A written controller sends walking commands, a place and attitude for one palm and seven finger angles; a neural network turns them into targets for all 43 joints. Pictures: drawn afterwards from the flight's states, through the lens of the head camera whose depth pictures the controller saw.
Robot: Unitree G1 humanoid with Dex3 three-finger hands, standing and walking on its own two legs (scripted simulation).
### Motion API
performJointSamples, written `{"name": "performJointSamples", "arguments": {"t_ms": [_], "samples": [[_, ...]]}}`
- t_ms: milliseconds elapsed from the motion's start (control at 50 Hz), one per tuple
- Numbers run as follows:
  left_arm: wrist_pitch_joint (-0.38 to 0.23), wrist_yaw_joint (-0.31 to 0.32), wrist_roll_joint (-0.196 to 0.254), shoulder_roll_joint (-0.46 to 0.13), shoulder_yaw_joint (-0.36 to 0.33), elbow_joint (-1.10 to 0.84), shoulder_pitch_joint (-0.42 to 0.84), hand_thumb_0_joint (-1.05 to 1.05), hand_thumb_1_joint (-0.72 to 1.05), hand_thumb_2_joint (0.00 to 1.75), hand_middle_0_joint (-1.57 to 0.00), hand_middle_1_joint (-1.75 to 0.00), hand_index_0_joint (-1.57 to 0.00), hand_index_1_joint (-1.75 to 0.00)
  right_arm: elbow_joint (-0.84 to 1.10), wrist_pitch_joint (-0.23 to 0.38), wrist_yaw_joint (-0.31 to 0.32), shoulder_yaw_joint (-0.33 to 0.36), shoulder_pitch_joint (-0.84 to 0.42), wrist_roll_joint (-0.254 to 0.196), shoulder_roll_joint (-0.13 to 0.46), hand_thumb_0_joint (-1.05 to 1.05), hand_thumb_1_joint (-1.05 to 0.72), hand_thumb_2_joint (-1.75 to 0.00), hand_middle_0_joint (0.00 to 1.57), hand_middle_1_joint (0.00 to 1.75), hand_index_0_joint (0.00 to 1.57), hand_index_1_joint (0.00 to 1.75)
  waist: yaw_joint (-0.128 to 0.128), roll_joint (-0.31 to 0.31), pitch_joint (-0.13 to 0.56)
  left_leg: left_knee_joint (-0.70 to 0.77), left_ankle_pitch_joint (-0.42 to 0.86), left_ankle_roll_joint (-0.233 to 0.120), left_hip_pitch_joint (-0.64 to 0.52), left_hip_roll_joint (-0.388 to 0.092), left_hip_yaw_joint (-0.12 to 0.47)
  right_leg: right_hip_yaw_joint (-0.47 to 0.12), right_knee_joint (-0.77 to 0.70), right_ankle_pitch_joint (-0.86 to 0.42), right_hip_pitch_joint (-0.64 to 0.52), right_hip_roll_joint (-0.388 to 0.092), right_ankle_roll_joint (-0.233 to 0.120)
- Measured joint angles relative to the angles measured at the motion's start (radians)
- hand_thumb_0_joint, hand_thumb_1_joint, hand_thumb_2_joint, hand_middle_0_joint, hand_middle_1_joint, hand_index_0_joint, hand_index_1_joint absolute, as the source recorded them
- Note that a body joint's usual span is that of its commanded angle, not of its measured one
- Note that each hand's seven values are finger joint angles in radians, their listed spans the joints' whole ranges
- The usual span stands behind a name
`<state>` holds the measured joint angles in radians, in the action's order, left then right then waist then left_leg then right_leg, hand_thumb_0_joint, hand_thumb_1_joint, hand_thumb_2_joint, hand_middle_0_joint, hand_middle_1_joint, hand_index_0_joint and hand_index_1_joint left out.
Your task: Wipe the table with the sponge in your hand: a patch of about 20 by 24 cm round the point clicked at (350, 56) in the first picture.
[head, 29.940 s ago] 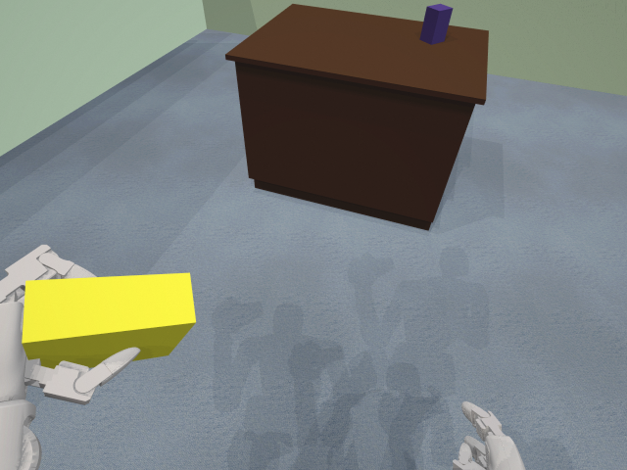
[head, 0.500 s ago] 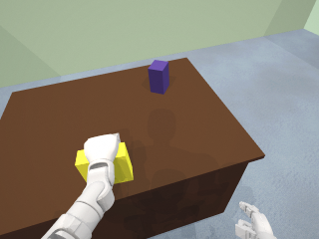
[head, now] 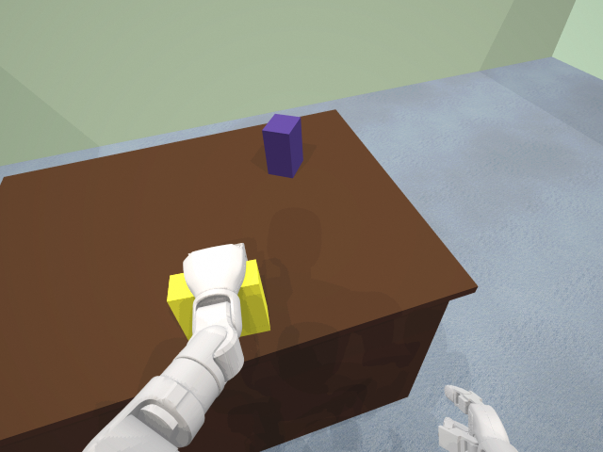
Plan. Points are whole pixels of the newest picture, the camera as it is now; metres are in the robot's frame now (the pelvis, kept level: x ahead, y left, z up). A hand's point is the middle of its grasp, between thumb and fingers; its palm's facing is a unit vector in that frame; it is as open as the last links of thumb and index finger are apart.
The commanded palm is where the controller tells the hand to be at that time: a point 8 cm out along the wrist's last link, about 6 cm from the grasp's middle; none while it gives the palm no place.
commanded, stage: wipe forward along the third lane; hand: left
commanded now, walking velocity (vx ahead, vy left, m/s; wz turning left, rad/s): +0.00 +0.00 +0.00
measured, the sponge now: (225, 312) +0.34 +0.17 -0.04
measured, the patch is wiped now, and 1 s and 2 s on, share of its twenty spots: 0.80 0.85 1.00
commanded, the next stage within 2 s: wipe back along the third lane in 1.58 s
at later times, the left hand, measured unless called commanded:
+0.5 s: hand (227, 265) +0.39 +0.18 +0.01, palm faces -0.09 -0.02 -1.00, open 9.5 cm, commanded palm +0.37 +0.18 +0.04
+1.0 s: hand (217, 244) +0.44 +0.21 +0.01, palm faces -0.09 -0.01 -1.00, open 9.5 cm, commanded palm +0.42 +0.20 +0.05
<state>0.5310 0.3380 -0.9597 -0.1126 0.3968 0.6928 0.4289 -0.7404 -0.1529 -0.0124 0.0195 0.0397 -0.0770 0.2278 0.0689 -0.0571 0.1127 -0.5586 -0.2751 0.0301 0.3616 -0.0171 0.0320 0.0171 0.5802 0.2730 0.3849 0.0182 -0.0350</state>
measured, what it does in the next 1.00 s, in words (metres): stands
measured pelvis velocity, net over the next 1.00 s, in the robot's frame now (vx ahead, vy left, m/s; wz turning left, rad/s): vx -0.02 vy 0.01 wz -0.03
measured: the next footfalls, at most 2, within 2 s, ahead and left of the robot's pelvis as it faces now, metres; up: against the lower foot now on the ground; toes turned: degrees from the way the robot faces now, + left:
none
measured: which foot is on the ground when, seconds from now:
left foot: down 0.00-1.00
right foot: down 0.00-1.00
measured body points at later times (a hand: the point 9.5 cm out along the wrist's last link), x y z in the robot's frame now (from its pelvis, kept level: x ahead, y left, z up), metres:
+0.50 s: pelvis -0.01 +0.00 -0.01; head +0.01 -0.03 +0.44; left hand +0.39 +0.17 +0.07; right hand +0.12 -0.25 -0.14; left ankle +0.01 +0.14 -0.73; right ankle +0.01 -0.10 -0.73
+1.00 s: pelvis -0.02 +0.01 -0.01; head +0.04 +0.01 +0.44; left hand +0.44 +0.20 +0.07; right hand +0.07 -0.25 -0.14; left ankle +0.01 +0.14 -0.73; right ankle +0.01 -0.10 -0.73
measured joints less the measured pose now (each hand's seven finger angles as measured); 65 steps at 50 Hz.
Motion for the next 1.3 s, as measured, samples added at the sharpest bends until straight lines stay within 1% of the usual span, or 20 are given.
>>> {"name": "performJointSamples", "arguments": {"t_ms": [100,160,260,320,380,540,700,920,1020,1200,1300], "samples": [[-0.004,-0.002,0.003,-0.004,-0.021,0.034,0.02,0.0,-0.48,1.09,-0.76,-1.43,-0.79,-1.42,-0.009,0.002,0.016,0.004,0.01,-0.002,0.015,0.01,-0.91,-0.9,0.2,0.3,0.2,0.3,-0.012,0.002,-0.005,0.005,0.005,0.001,0.002,-0.004,-0.001,-0.001,-0.004,-0.006,0.004,0.004,-0.003],[-0.008,-0.007,0.007,-0.002,-0.04,0.08,0.061,0.0,-0.49,1.1,-0.78,-1.42,-0.8,-1.4,-0.018,0.01,0.029,0.004,0.014,-0.001,0.021,0.01,-0.91,-0.9,0.2,0.3,0.2,0.3,-0.019,0.004,-0.007,0.003,0.009,0.0,0.016,-0.003,0.001,0.001,0.0,-0.009,0.017,0.004,-0.003],[-0.033,-0.003,-0.01,-0.008,-0.078,0.173,0.144,0.0,-0.5,1.1,-0.79,-1.4,-0.82,-1.38,-0.026,0.023,0.045,0.002,0.024,0.004,0.016,0.01,-0.91,-0.9,0.2,0.3,0.2,0.3,-0.033,0.01,-0.006,-0.007,0.015,0.001,0.054,-0.004,0.0,0.0,0.014,-0.013,0.059,0.004,-0.005],[-0.049,0.004,-0.017,-0.015,-0.1,0.232,0.194,0.0,-0.51,1.11,-0.8,-1.4,-0.82,-1.38,-0.03,0.029,0.049,0.0,0.037,0.007,0.01,0.01,-0.91,-0.9,0.2,0.3,0.2,0.3,-0.043,0.012,-0.001,-0.018,0.014,0.002,0.084,-0.005,-0.002,-0.002,0.025,-0.014,0.089,0.006,-0.006],[-0.059,0.015,-0.012,-0.023,-0.127,0.279,0.233,0.0,-0.51,1.11,-0.8,-1.39,-0.83,-1.37,-0.035,0.034,0.05,-0.003,0.052,0.01,0.006,0.01,-0.91,-0.9,0.2,0.3,0.2,0.3,-0.053,0.01,0.004,-0.031,0.012,0.003,0.111,-0.008,-0.005,-0.005,0.034,-0.015,0.117,0.009,-0.006],[-0.08,0.031,-0.004,-0.05,-0.193,0.346,0.277,0.0,-0.52,1.11,-0.81,-1.39,-0.83,-1.37,-0.048,0.039,0.049,-0.002,0.106,0.015,0.006,0.01,-0.91,-0.9,0.2,0.3,0.2,0.3,-0.078,0.007,0.02,-0.048,0.006,-0.001,0.153,-0.015,-0.019,-0.018,0.043,-0.02,0.16,0.016,-0.002],[-0.095,0.039,-0.019,-0.076,-0.223,0.394,0.323,0.0,-0.53,1.12,-0.81,-1.38,-0.84,-1.37,-0.053,0.056,0.05,0.002,0.134,0.015,0.018,0.01,-0.91,-0.9,0.2,0.3,0.2,0.3,-0.103,0.017,0.023,-0.064,0.006,-0.006,0.188,-0.015,-0.023,-0.023,0.047,-0.027,0.191,0.016,0.004],[-0.1,0.05,-0.017,-0.13,-0.253,0.471,0.411,0.0,-0.52,1.12,-0.81,-1.39,-0.83,-1.38,-0.042,0.089,0.049,-0.004,0.14,0.014,0.02,0.01,-0.91,-0.9,0.2,0.3,0.2,0.3,-0.135,0.027,0.02,-0.085,0.004,-0.013,0.239,-0.012,-0.029,-0.029,0.048,-0.037,0.235,0.014,0.016],[-0.099,0.041,-0.021,-0.144,-0.248,0.506,0.453,0.0,-0.52,1.12,-0.8,-1.4,-0.83,-1.38,-0.042,0.099,0.044,-0.006,0.149,0.016,0.017,0.01,-0.91,-0.9,0.2,0.3,0.2,0.3,-0.144,0.026,0.02,-0.095,-0.001,-0.017,0.262,-0.008,-0.029,-0.03,0.049,-0.035,0.253,0.01,0.023],[-0.101,0.033,-0.027,-0.15,-0.243,0.556,0.512,0.01,-0.53,1.12,-0.81,-1.39,-0.84,-1.37,-0.056,0.109,0.029,-0.004,0.172,0.026,0.009,0.01,-0.91,-0.9,0.2,0.3,0.2,0.3,-0.149,0.019,0.033,-0.119,-0.02,-0.027,0.303,-0.003,-0.029,-0.03,0.058,-0.023,0.285,0.004,0.032],[-0.099,0.039,-0.026,-0.16,-0.258,0.583,0.545,0.01,-0.53,1.13,-0.82,-1.38,-0.84,-1.37,-0.062,0.112,0.023,-0.007,0.176,0.029,0.006,0.01,-0.91,-0.9,0.2,0.3,0.2,0.3,-0.157,0.018,0.035,-0.131,-0.03,-0.031,0.32,-0.003,-0.03,-0.031,0.064,-0.017,0.3,0.004,0.036]]}}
